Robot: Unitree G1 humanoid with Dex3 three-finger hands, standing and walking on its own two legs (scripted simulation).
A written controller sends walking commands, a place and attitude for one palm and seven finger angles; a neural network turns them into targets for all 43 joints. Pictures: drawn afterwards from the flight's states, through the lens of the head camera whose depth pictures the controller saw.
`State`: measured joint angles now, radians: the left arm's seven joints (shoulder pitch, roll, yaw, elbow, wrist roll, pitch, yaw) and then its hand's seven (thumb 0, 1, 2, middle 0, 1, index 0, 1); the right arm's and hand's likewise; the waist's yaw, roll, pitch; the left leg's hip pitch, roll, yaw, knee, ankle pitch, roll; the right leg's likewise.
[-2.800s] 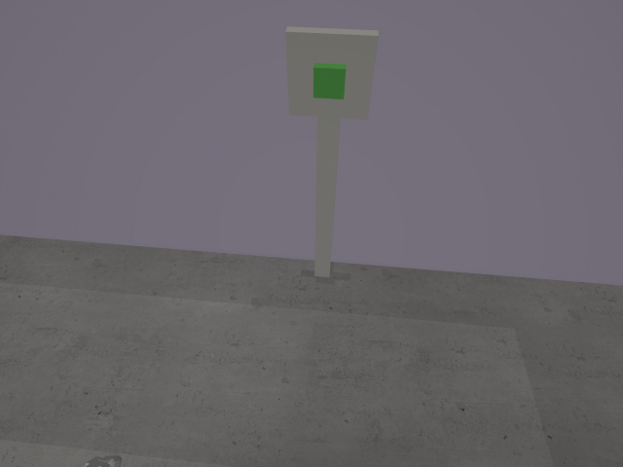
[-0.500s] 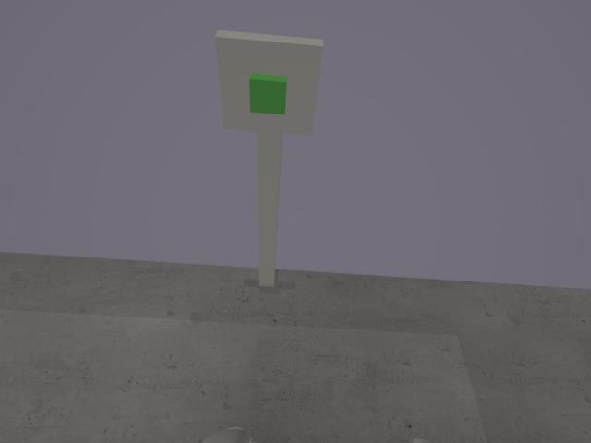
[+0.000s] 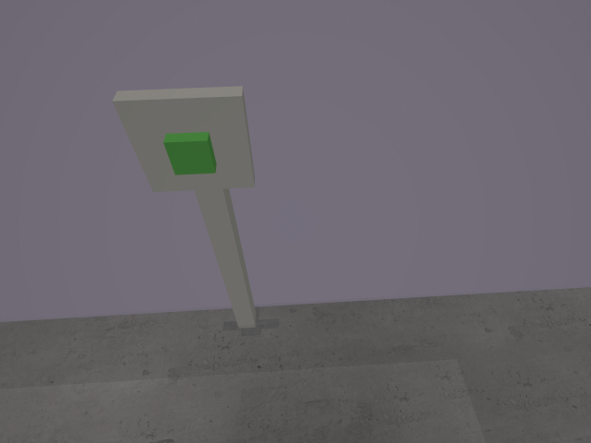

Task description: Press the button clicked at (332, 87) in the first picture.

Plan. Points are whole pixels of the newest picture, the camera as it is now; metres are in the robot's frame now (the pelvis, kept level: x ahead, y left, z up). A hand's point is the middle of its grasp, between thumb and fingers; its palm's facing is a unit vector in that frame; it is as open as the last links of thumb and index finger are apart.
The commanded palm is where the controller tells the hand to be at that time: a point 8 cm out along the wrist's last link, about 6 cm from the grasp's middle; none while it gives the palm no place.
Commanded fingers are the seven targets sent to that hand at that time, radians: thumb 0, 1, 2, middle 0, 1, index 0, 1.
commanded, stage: come to a stop and stand still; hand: left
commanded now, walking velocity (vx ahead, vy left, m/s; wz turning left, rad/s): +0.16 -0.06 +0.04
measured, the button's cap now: (191, 152) +0.56 +0.18 +0.07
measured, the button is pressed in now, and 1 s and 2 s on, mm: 0 0 0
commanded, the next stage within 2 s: look again from close up in 1.12 s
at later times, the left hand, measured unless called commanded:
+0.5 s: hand out of the picture +0.08 +0.17 -0.17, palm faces +0.06 -0.98 -0.19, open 7.3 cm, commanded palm none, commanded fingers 0.00 0.90 0.90 -0.20 -0.30 -0.20 -0.30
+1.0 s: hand out of the picture +0.06 +0.13 -0.17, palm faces +0.05 -0.98 -0.18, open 7.3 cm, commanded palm none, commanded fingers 0.00 0.90 0.90 -0.20 -0.30 -0.20 -0.30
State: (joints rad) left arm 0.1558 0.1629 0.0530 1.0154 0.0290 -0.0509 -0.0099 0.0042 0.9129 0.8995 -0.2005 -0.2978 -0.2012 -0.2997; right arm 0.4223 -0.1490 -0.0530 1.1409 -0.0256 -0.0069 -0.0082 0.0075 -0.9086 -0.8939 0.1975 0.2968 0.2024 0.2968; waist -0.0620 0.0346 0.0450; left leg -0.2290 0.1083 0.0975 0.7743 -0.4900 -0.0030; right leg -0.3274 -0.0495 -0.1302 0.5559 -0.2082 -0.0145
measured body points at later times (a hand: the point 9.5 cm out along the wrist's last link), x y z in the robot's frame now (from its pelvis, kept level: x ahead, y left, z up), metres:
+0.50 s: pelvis +0.07 -0.01 +0.01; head +0.11 +0.01 +0.46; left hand +0.08 +0.22 -0.16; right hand +0.18 -0.23 -0.13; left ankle +0.12 +0.09 -0.73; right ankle +0.03 -0.14 -0.68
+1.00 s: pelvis +0.03 -0.04 +0.01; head +0.04 -0.03 +0.46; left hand +0.06 +0.19 -0.15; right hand +0.01 -0.26 -0.14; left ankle +0.06 +0.08 -0.73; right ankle +0.05 -0.16 -0.73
